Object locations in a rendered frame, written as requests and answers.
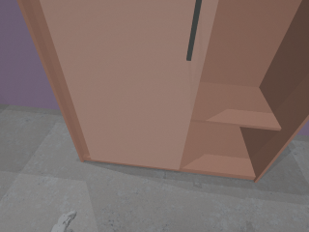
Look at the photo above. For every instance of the handle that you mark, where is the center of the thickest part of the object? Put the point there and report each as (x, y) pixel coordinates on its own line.
(193, 31)

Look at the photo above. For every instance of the robot left hand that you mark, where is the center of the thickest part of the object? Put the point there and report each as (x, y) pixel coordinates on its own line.
(63, 222)

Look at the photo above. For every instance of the wardrobe door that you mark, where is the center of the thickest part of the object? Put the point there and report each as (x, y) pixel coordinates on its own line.
(37, 7)
(124, 62)

